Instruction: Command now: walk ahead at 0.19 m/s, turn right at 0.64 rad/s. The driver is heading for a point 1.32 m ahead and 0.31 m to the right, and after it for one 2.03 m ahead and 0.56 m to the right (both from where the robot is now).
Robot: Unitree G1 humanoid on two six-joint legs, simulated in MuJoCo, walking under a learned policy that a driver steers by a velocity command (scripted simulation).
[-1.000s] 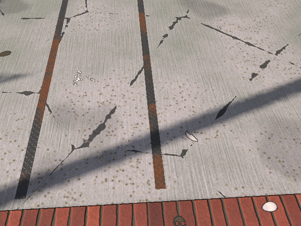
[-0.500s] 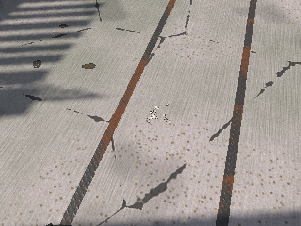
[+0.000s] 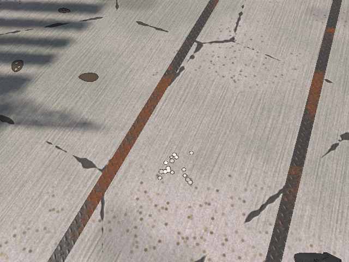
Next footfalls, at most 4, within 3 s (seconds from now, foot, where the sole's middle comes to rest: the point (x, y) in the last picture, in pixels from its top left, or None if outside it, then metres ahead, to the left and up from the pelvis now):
0.24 left None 0.28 0.07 -0.77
0.64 right None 0.11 -0.14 -0.77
0.94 left None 0.22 0.08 -0.77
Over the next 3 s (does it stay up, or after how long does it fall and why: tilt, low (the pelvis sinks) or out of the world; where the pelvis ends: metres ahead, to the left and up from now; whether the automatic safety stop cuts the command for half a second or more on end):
stays up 0.37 -0.15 -0.03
